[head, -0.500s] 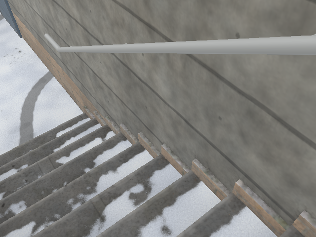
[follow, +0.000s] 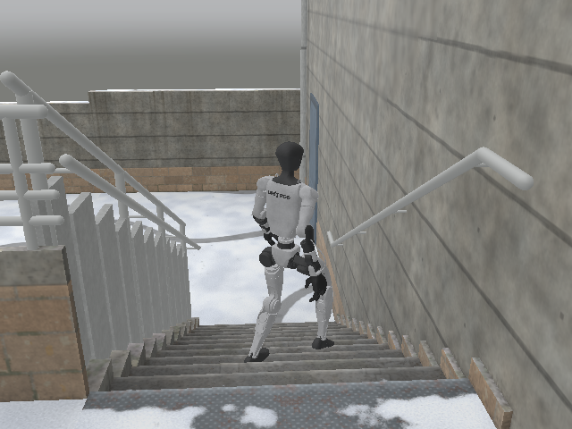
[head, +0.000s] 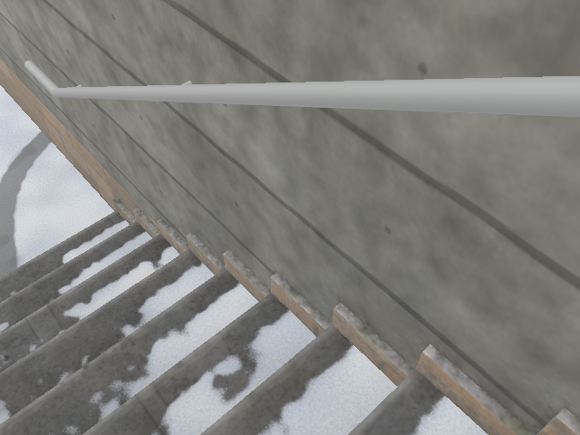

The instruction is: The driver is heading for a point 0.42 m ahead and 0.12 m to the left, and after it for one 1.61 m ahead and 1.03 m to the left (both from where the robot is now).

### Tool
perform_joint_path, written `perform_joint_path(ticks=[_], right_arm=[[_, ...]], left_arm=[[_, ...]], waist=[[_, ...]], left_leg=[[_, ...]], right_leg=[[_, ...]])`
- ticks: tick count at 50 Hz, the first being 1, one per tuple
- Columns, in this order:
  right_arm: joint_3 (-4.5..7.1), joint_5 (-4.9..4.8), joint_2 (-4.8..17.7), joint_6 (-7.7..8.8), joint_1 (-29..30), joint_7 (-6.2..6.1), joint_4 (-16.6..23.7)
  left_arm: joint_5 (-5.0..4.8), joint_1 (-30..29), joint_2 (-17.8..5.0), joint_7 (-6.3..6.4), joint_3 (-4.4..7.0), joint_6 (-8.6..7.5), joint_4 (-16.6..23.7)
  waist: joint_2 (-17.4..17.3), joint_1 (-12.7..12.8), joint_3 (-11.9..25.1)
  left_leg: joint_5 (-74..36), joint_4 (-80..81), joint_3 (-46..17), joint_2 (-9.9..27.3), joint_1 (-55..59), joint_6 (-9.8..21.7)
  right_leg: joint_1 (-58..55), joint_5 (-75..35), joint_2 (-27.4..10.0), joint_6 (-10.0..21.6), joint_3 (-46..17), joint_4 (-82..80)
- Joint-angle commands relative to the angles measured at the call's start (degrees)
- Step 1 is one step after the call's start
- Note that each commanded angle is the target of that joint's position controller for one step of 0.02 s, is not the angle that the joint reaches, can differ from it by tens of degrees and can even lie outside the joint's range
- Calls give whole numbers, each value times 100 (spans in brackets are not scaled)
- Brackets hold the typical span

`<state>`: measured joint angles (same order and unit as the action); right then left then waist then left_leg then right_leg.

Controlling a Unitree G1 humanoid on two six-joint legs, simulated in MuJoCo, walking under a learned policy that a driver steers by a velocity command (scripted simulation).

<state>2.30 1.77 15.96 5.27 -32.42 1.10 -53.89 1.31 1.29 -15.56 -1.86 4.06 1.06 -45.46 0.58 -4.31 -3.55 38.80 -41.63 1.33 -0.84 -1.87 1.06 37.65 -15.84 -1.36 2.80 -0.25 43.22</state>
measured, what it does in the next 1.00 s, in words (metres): goes down, turning left: right foot 0.17 m lower, then left foot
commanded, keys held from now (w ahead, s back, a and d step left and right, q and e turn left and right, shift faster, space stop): w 0.10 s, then w+q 0.36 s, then q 0.54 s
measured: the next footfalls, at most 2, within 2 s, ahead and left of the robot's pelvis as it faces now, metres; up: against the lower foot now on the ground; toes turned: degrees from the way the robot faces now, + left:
right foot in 0.14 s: +0.26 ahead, -0.14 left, -0.17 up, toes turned -4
left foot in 0.62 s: +0.30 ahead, +0.11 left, -0.17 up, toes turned +17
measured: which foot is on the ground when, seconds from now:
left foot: down 0.00-0.16, up 0.18-0.60, down 0.62-1.00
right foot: up 0.00-0.12, down 0.14-0.66, up 0.68-1.00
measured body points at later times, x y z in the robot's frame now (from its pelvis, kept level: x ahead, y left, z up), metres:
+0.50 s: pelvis +0.24 -0.04 -0.14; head +0.24 -0.04 +0.31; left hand +0.18 +0.17 -0.29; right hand +0.34 -0.27 -0.28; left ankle +0.28 +0.11 -0.77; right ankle +0.22 -0.14 -0.86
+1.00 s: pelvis +0.39 +0.01 -0.24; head +0.40 +0.02 +0.21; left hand +0.53 +0.29 -0.31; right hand +0.58 -0.18 -0.35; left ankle +0.26 +0.10 -0.86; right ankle +0.57 -0.03 -0.95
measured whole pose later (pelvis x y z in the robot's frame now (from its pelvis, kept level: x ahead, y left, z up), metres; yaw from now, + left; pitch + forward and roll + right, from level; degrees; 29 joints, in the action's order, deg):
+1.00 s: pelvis +0.39 +0.01 -0.24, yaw +26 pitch +4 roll +2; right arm -1.7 2.1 15.3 6.0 -17.0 -0.5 -39.0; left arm 7.8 2.8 -12.4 -5.4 -1.3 -4.3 -37.3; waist 1.4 -7.3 3.3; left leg 47.5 -75.4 -4.4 -7.2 -31.4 1.9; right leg 36.0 -17.8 -2.9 -0.6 0.3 34.8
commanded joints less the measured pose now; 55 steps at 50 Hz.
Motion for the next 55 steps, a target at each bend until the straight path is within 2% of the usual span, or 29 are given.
perform_joint_path(ticks=[1,3,6,7,8,9,10,11,12,13,17,21,26,30,32,33,34,35,36,38,41,44,46,49,51,52,53,54,55], right_arm=[[152,44,672,167,658,-19,383],[101,41,539,81,328,-138,170],[193,65,732,-214,434,-160,44],[49,594,793,-166,-339,537,-170],[226,268,622,-138,-140,745,-195],[83,16,124,-128,-987,757,-132],[4,-127,154,-44,254,692,421],[-65,-193,139,83,1177,550,1054],[-57,-128,342,186,1544,249,999],[-42,-104,522,138,871,7,619],[-71,200,1,-241,100,-68,-54],[-54,345,182,9,795,293,77],[-93,247,44,64,1713,212,439],[-155,159,-157,104,2310,-168,978],[101,74,204,246,1235,-352,665],[281,-100,944,359,324,-578,619],[293,135,1277,484,-647,-575,438],[284,186,1031,589,-845,-455,460],[222,7,779,609,-245,-290,573],[134,-130,410,397,1222,-117,1135],[13,215,567,61,3178,-47,1914],[-129,2,510,284,2296,-272,1714],[-272,-84,101,343,1021,-420,1636],[-237,62,847,2,1323,-82,1603],[-320,84,722,-66,1054,100,1543],[-323,148,667,-60,802,325,1440],[-342,128,115,14,275,364,1329],[-334,102,157,-91,-130,284,1440],[-339,16,218,-226,599,151,1792]], left_arm=[[-46,-855,-189,-117,-12,-131,209],[-20,-690,-112,-96,-42,-230,9],[180,1707,-441,176,125,-247,-866],[851,2242,-305,-108,-10,-380,-874],[920,3037,-456,-203,95,-306,-910],[805,3647,-732,-297,95,-353,-934],[646,3347,-727,-301,41,-454,-907],[385,2669,-1215,-283,161,-523,-882],[388,1892,-653,-231,-65,-638,-759],[437,1523,-462,-280,-210,-631,-670],[178,1943,11,146,-314,-861,-887],[470,1710,203,189,-311,-933,-840],[557,2428,-86,262,-221,-892,-902],[333,2377,-648,458,73,-848,-508],[383,2088,-887,367,249,-856,-150],[413,1707,-562,282,180,-874,450],[360,60,-398,-96,100,-932,1128],[149,-652,163,-277,-30,-964,1467],[63,-533,248,-293,-47,-1015,1416],[315,94,8,-108,-35,-961,1146],[673,1419,72,-163,-219,-555,568],[804,856,-111,-156,-238,-633,926],[866,-421,87,-301,-490,-671,1109],[591,238,174,-417,-521,-496,1075],[375,1678,-194,-198,-359,-695,862],[411,2273,-457,-17,-155,-750,854],[415,2131,-789,92,-86,-712,1041],[519,2089,-832,-87,-99,-682,933],[446,2188,-845,-130,-50,-708,801]], waist=[[-67,1,-500],[-35,-141,-564],[13,819,181],[865,528,214],[1360,1098,984],[1692,826,2772],[950,982,2213],[1014,951,1114],[-504,833,525],[-549,514,-33],[371,67,693],[200,79,537],[354,532,327],[537,828,421],[-55,337,849],[-1794,-95,1480],[-2149,-843,957],[-594,-1054,440],[-291,-554,308],[-544,139,504],[131,1170,794],[-381,558,868],[17,-618,272],[-812,-124,284],[148,439,634],[456,804,1112],[1889,413,2329],[1317,118,2657],[602,344,2096]], left_leg=[[-1260,903,-770,743,-1030,805],[-1679,357,-901,770,-747,842],[-4003,-2438,-637,380,-507,809],[-1913,-3620,-651,99,-1866,227],[-62,-5775,-693,-652,-3006,126],[653,-7126,-1094,-576,-3563,-30],[193,-6621,-1179,-470,-4691,-136],[-392,-6592,-897,-143,-6287,-212],[-2033,-5420,-1441,455,-5899,-233],[-2945,-4223,-1530,912,-4900,-332],[-2879,-3722,-1075,915,-3705,-412],[-3938,-3596,-902,655,-3650,-78],[-3287,-2543,-231,612,-3688,-186],[-1963,-1062,304,541,-3334,-405],[-2930,-98,921,-49,-1881,-192],[-4670,796,-656,740,-582,1144],[-4890,1679,-3071,1394,342,2019],[-5036,1184,-3410,1764,901,1842],[-5145,605,-3155,1800,426,1672],[-4435,94,-2639,1479,-1133,1656],[-2851,181,-1236,305,-5333,1105],[-1155,-973,-1441,336,-4282,992],[-323,-1664,-2064,412,-2448,949],[-576,-1353,-2697,299,-3878,1316],[-326,-2842,-2439,-97,-4177,819],[-742,-4216,-1716,-422,-4812,376],[404,-6963,-539,-610,-6003,-353],[-217,-7815,-741,-354,-6340,-618],[-863,-7584,-765,-219,-6968,-831]], right_leg=[[-1133,-1457,-99,-7,170,-1710],[-1522,-1467,-267,-178,207,-2268],[-3476,-1228,-225,-10,305,-3016],[-5186,-272,-639,32,-137,-2059],[-5959,-1416,-609,642,33,-744],[-7554,-2433,-1555,1630,-952,166],[-6863,-2005,-1928,1985,-1594,-517],[-5834,1837,-2654,2329,-2980,-1645],[-4132,3017,-2709,1994,-2976,-2285],[-1998,2307,-2926,2251,-2923,-2495],[-953,2477,-1999,1727,-1596,-2932],[-1004,1992,-1403,1091,-56,-2107],[-2218,380,-1613,961,479,-1322],[-3109,-444,-1877,689,403,-422],[-2520,-151,-1574,407,756,1506],[-1074,1846,-340,-72,1339,4006],[1917,5565,651,-202,580,5067],[3266,5237,539,-176,-345,4423],[3399,4785,184,-261,-545,3944],[3062,3764,-135,-365,-333,3944],[-464,877,-14,-484,396,3597],[-56,504,-157,-634,277,2609],[1342,-479,-495,-586,-325,-293],[-1267,-423,6,-264,186,-1421],[-3432,-633,-37,85,367,-2416],[-4735,-990,-541,666,244,-1620],[-5914,-4184,-1733,1785,-794,-179],[-5337,-4370,-2528,2352,-1774,-343],[-4721,-2368,-2617,2276,-2207,-912]])
Keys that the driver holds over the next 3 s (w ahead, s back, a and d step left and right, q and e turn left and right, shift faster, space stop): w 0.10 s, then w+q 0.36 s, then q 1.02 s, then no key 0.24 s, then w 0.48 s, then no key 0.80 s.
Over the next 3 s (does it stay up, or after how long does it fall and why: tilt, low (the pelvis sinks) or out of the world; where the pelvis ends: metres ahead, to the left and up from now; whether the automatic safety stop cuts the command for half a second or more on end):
stays up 0.72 0.29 -0.48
